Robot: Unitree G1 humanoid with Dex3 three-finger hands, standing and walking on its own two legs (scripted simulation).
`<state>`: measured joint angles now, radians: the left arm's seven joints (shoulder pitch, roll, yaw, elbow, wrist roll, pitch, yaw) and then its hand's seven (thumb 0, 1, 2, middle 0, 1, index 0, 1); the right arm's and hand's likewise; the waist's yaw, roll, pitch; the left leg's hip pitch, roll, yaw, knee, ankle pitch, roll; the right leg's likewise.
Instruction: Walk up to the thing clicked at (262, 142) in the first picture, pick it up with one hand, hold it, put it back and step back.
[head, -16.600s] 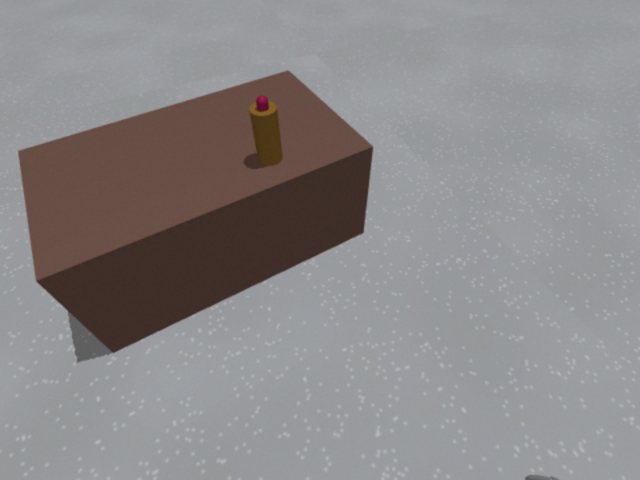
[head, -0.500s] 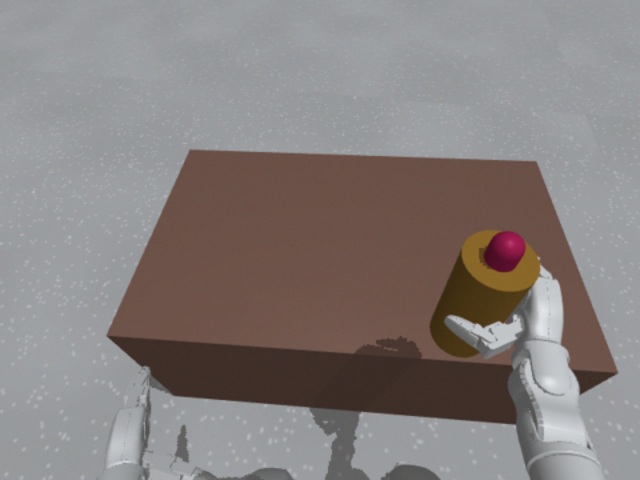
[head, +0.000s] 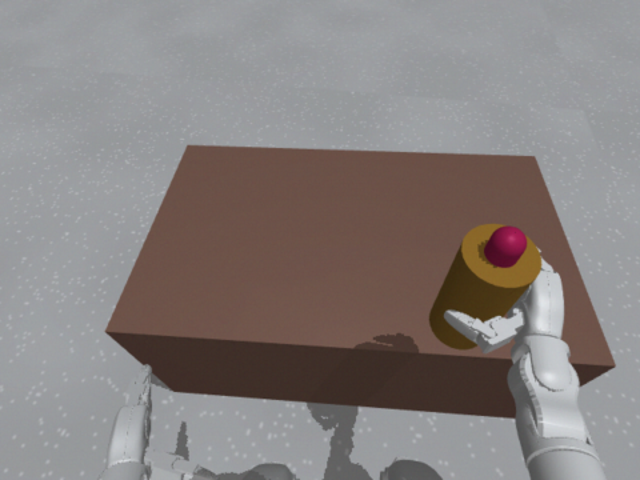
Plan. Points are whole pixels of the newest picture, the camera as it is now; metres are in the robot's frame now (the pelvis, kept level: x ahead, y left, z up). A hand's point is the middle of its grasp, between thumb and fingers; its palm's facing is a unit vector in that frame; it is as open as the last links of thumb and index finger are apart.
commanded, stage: hold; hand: right
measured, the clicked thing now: (480, 286) +0.32 -0.16 +0.06
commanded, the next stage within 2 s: crouch in 1.14 s
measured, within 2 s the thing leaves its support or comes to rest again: neither
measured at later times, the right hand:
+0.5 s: hand (479, 296) +0.32 -0.17 +0.03, palm faces +0.18 +0.98 -0.01, open 11.3 cm
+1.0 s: hand (485, 291) +0.33 -0.18 +0.04, palm faces +0.20 +0.98 +0.00, open 11.2 cm
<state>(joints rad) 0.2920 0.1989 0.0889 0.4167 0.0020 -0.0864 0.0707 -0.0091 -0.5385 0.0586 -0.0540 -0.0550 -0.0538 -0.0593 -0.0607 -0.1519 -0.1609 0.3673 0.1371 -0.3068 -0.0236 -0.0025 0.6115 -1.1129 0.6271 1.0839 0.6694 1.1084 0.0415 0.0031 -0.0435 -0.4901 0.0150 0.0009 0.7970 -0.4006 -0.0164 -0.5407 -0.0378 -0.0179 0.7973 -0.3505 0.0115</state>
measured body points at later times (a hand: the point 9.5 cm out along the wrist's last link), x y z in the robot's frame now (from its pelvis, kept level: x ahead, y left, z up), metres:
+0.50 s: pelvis +0.00 +0.00 +0.00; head +0.04 +0.00 +0.45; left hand +0.16 +0.26 -0.06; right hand +0.31 -0.22 +0.04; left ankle +0.00 +0.13 -0.71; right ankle +0.03 -0.13 -0.71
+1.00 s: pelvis +0.01 +0.00 +0.00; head +0.04 -0.01 +0.45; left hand +0.16 +0.26 -0.06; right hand +0.31 -0.23 +0.04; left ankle +0.00 +0.13 -0.71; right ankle +0.03 -0.13 -0.71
